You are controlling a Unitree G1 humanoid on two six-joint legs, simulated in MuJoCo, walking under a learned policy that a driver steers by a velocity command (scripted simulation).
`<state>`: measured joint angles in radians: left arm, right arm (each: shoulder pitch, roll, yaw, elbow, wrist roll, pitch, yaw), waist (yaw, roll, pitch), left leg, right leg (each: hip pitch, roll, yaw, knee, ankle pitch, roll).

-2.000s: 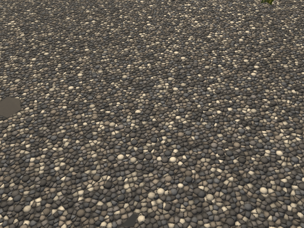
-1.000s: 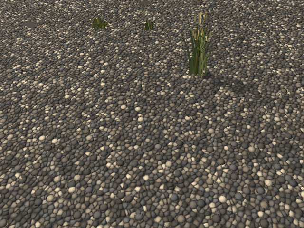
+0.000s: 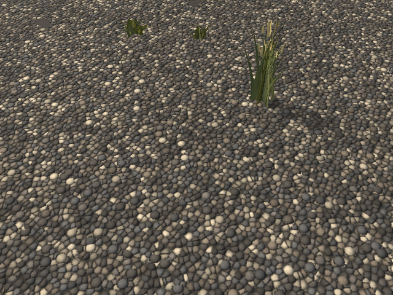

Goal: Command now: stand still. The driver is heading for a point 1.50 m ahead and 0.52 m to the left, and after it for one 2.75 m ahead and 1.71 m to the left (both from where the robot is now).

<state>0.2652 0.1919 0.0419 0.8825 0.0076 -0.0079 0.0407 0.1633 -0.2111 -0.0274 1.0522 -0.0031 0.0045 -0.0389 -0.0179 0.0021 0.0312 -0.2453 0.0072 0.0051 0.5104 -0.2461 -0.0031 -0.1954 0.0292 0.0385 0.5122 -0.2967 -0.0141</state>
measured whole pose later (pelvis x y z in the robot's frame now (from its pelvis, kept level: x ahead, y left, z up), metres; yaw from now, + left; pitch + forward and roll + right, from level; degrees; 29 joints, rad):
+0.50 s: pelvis +0.12 +0.06 +0.00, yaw +0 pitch +3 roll +0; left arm 0.21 0.24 0.04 0.82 -0.03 -0.11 -0.02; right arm 0.39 -0.21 -0.03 1.04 0.00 -0.12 0.02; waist -0.06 -0.04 -0.06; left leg -0.16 -0.01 0.05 0.45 -0.35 0.04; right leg -0.64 -0.07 0.01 1.23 -0.23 -0.08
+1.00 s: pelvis +0.51 -0.01 +0.00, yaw +5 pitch -1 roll -3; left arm 0.31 0.25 0.06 0.92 0.01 -0.12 -0.04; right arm 0.27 -0.27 -0.05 0.87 0.06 -0.09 0.00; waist 0.03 0.05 0.03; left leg -0.55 0.12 -0.08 1.32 -0.25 0.10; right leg -0.23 0.05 -0.15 0.45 -0.22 -0.05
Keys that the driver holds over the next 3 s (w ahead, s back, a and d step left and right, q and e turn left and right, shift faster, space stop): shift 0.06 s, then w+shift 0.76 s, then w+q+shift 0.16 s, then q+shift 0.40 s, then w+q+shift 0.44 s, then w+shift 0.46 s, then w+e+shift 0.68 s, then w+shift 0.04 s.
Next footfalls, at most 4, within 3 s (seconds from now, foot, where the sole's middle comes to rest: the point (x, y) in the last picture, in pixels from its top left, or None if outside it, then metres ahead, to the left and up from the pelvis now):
0.80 right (233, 276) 0.57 -0.10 -0.77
1.26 left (174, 195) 0.92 0.11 -0.77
1.78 right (196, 152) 1.14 0.01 -0.77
2.28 left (83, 143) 1.20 0.53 -0.77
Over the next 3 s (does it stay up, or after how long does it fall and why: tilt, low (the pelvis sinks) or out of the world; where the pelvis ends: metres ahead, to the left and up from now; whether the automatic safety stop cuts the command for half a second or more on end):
stays up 1.60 0.82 0.00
